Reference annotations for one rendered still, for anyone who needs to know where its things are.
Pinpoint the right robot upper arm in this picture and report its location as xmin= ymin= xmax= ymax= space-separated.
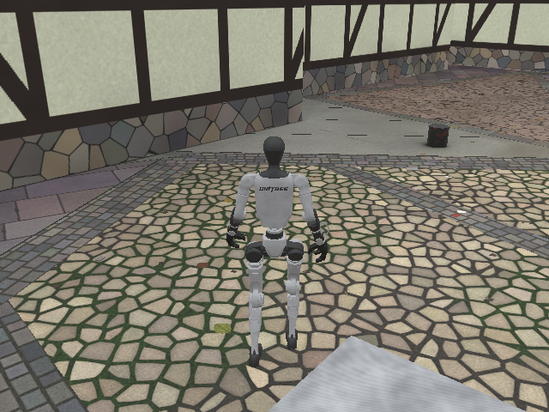
xmin=292 ymin=173 xmax=316 ymax=222

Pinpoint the left robot forearm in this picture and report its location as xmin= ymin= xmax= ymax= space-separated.
xmin=227 ymin=207 xmax=242 ymax=236

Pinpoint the right robot forearm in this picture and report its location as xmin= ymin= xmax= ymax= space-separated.
xmin=307 ymin=209 xmax=325 ymax=245

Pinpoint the left robot upper arm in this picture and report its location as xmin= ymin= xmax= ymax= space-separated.
xmin=233 ymin=173 xmax=256 ymax=220

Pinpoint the robot torso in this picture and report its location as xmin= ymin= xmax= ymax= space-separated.
xmin=254 ymin=170 xmax=294 ymax=258

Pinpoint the right robot hand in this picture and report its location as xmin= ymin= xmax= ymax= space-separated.
xmin=308 ymin=241 xmax=328 ymax=263

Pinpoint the robot right thigh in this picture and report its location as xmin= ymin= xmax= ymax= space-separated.
xmin=286 ymin=239 xmax=304 ymax=295

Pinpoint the left robot hand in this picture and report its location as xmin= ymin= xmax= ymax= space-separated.
xmin=226 ymin=232 xmax=245 ymax=248

